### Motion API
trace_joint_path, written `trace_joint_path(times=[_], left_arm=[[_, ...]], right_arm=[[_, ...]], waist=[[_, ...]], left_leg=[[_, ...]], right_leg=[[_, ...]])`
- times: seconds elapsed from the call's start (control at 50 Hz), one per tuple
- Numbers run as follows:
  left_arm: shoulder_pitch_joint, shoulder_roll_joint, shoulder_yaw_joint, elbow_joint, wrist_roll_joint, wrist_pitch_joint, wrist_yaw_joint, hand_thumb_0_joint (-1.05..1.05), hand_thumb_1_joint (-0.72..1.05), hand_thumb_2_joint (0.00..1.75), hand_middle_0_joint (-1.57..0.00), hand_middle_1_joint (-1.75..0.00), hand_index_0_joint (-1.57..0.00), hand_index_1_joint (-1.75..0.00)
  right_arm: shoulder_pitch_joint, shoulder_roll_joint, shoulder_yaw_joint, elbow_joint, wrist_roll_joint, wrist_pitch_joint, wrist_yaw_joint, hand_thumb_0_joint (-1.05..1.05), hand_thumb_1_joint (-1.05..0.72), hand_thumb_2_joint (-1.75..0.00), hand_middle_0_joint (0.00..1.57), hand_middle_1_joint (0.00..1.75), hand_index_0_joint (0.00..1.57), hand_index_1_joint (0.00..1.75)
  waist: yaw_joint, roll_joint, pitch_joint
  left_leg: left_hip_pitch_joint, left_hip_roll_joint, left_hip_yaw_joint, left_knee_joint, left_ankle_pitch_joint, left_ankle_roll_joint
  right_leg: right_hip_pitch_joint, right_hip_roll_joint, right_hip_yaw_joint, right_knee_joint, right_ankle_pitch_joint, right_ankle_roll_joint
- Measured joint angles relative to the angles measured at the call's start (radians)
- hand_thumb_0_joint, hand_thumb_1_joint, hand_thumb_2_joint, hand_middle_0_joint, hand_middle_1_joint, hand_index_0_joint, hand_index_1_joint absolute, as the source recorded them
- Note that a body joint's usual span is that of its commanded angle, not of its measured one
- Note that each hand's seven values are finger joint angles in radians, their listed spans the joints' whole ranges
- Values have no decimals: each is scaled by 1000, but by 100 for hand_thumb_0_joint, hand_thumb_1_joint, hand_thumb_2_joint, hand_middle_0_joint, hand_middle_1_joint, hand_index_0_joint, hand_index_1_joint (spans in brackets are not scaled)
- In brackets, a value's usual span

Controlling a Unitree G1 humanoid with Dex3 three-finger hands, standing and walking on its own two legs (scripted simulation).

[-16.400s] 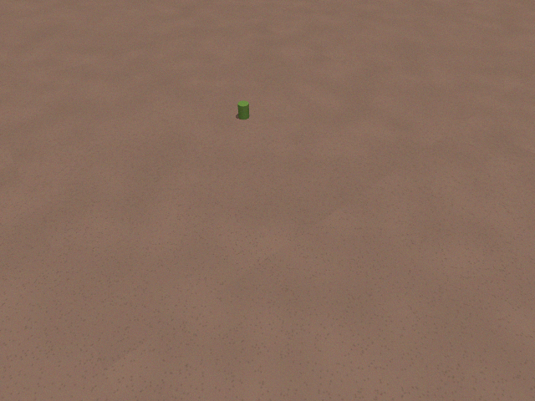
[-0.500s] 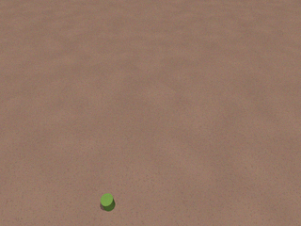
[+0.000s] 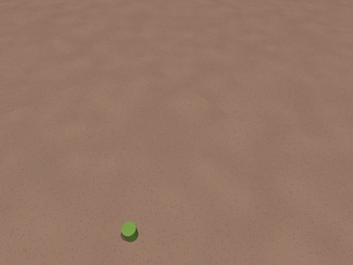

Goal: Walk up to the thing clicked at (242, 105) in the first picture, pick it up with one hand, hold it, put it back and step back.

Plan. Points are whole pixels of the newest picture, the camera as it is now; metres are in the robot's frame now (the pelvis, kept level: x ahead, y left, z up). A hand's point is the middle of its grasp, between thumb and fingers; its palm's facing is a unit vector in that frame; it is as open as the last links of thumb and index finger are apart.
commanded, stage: stand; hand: left
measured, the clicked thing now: (130, 231) +0.43 +0.26 -0.73
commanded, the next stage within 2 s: rise first in 1.98 s
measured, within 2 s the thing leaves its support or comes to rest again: neither
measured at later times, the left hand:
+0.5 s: hand out of the picture +0.06 +0.25 -0.16, palm faces -0.03 -0.94 -0.34, open 7.4 cm
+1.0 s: hand out of the picture +0.07 +0.25 -0.16, palm faces -0.03 -0.94 -0.34, open 7.4 cm
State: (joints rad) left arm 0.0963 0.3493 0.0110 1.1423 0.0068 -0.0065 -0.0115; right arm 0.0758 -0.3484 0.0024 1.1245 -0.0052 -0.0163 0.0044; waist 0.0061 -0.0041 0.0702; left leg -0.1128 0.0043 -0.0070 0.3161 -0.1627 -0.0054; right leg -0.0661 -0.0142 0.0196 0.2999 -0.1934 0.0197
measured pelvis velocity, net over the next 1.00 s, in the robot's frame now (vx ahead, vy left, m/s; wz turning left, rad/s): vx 0.00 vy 0.00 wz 0.01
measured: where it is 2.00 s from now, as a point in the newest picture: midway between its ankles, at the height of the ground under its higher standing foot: outside the picture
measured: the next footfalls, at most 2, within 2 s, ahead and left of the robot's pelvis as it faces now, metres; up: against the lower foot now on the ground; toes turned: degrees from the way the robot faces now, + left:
none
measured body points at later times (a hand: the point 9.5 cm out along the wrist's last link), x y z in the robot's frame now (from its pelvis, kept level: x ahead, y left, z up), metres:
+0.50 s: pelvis -0.01 +0.00 +0.00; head +0.00 +0.00 +0.45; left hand +0.06 +0.30 -0.13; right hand +0.07 -0.31 -0.13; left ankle +0.01 +0.12 -0.75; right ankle -0.02 -0.13 -0.75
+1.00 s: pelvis +0.00 +0.00 +0.00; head +0.01 +0.00 +0.45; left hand +0.07 +0.30 -0.13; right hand +0.07 -0.30 -0.13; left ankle +0.01 +0.12 -0.75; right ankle -0.02 -0.13 -0.75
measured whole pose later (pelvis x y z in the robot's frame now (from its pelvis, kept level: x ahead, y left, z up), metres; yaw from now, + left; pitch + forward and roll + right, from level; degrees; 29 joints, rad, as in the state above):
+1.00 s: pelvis +0.00 +0.00 +0.00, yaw +0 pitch -2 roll +0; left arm 0.12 0.36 0.00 1.12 0.01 -0.01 -0.01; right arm 0.10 -0.36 0.01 1.13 0.00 -0.01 0.01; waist 0.00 0.00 0.06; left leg -0.13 0.01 -0.02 0.32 -0.16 -0.01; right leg -0.08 -0.01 0.01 0.31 -0.20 0.01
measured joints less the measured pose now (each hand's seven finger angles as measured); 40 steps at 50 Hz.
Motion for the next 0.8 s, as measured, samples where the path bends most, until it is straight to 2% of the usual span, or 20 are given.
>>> trace_joint_path(times=[0.8], left_arm=[[18,7,-14,-19,1,-3,-1,1,90,90,-20,-30,-20,-30]], right_arm=[[30,-9,5,9,1,4,7,1,-90,-90,20,30,20,30]], waist=[[-8,4,-10]], left_leg=[[-15,2,-6,2,9,-3]], right_leg=[[-18,2,-5,12,2,-5]])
